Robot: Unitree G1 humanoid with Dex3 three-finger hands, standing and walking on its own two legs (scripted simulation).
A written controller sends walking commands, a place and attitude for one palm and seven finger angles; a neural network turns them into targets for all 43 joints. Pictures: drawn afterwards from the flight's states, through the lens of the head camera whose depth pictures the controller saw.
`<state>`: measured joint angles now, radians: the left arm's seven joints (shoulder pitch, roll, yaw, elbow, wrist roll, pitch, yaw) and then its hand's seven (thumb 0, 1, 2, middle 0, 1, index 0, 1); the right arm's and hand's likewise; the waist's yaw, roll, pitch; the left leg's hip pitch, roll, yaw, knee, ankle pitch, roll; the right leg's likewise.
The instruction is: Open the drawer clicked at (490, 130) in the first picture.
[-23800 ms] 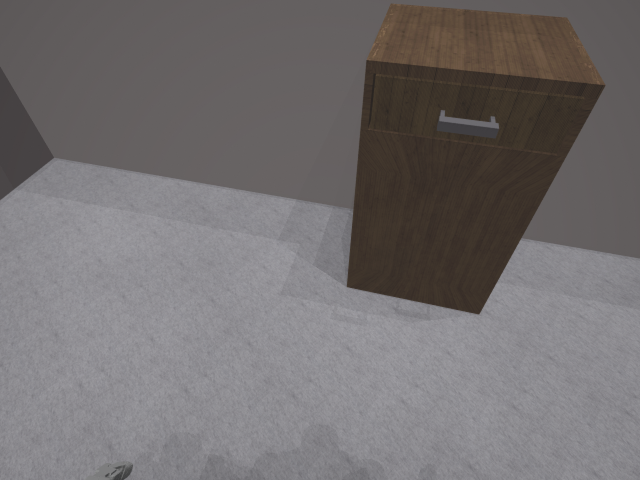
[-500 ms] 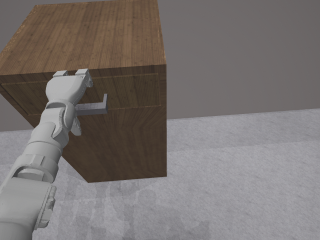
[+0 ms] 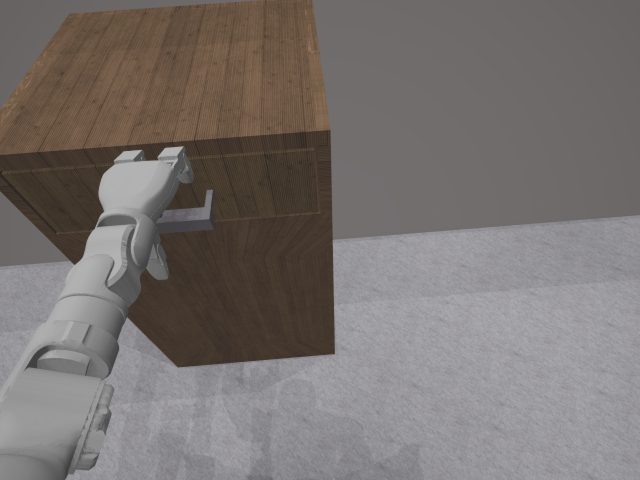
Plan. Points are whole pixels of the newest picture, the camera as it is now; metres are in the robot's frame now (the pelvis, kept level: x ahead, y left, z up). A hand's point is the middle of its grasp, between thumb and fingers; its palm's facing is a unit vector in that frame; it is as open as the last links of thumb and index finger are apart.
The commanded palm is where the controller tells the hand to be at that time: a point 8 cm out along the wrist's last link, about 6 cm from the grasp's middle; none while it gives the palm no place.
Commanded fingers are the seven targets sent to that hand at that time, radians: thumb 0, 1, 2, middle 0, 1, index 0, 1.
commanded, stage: re-aim the fingers above the handle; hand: left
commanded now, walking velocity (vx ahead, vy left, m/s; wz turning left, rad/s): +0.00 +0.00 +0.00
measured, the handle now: (171, 210) +0.50 +0.25 +0.02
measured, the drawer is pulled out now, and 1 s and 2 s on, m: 0.00 0.00 0.00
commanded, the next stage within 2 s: lower the fingers behind the handle in 0.96 s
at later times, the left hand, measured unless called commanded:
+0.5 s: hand (160, 232) +0.41 +0.22 +0.08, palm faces -0.05 -0.02 -1.00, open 13.9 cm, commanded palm +0.40 +0.24 +0.14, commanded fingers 0.00 -0.50 0.30 -0.30 -1.20 -0.30 -1.20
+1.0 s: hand (171, 231) +0.41 +0.21 +0.08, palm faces +0.02 -0.05 -1.00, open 13.8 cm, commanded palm +0.39 +0.25 +0.14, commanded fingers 0.00 -0.50 0.30 -0.30 -1.20 -0.30 -1.20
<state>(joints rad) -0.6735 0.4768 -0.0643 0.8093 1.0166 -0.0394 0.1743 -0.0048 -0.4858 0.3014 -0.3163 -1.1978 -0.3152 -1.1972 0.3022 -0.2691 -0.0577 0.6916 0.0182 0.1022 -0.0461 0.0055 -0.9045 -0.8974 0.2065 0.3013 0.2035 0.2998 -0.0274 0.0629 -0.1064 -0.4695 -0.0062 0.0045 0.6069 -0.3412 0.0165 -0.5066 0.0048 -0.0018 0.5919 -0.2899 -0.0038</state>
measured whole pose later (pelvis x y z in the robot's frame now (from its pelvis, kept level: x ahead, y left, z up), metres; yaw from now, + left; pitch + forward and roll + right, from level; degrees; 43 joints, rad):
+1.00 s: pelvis +0.00 +0.00 +0.00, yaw +1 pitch +9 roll +0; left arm -0.55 0.45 -0.10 0.62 1.01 -0.12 0.17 0.00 -0.49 0.30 -0.32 -1.20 -0.32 -1.20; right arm 0.27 -0.27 -0.06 0.70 0.02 0.09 -0.07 0.01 -0.90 -0.90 0.21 0.30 0.20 0.30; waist -0.01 0.06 -0.09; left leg -0.43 -0.01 0.00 0.61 -0.34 0.01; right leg -0.46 0.00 -0.01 0.59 -0.29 0.00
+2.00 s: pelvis -0.01 +0.00 -0.01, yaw -1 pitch +15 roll -1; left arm -0.63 0.49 -0.02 0.86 1.06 -0.11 0.30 0.00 -0.49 0.30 -0.27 -1.22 -0.29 -1.19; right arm 0.33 -0.27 -0.07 0.69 0.01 0.08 -0.04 0.00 -0.90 -0.90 0.21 0.30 0.20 0.30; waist -0.02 0.05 -0.13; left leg -0.60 0.00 0.01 0.72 -0.38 0.02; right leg -0.63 0.01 0.00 0.69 -0.32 0.00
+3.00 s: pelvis +0.00 +0.01 -0.01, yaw -1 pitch +16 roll -1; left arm -0.58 0.46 -0.01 0.86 1.07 -0.05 0.31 0.00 -0.23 0.41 -0.27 -1.21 -0.30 -1.20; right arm 0.29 -0.26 -0.06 0.68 0.00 0.09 -0.03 0.00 -0.90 -0.90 0.21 0.30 0.20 0.30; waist -0.04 0.05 -0.14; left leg -0.61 0.00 0.02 0.74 -0.40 0.02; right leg -0.65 0.02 0.01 0.70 -0.33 0.00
